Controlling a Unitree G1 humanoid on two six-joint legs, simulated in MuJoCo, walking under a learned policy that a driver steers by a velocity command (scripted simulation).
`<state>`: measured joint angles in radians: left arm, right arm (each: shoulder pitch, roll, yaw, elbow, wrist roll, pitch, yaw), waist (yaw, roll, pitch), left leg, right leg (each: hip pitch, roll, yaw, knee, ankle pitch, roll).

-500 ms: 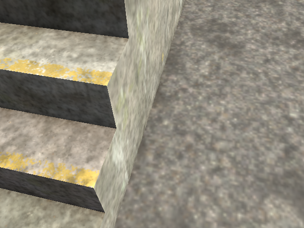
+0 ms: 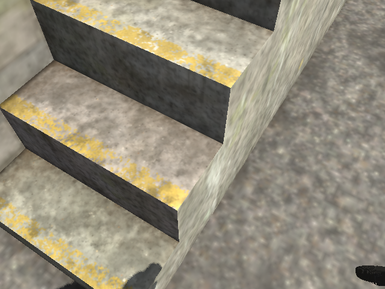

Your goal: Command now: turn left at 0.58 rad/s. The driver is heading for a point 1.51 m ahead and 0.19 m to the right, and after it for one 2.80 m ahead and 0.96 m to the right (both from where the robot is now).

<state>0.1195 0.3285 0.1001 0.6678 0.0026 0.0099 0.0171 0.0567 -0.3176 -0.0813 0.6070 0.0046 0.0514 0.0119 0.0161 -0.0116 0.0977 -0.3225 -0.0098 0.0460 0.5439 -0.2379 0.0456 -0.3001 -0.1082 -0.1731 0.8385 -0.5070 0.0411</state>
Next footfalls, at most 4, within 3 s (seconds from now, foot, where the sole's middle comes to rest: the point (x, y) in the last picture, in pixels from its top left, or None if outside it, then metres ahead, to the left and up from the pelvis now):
0.34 right None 0.08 -0.13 -0.77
0.98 right None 0.03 -0.16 -0.77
1.32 left None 0.08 0.00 -0.77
1.66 right None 0.01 -0.29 -0.77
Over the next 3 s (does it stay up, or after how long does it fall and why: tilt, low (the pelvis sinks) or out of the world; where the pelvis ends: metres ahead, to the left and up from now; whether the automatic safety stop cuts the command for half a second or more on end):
stays up -0.02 -0.13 0.01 its command is cut before an obstacle from the start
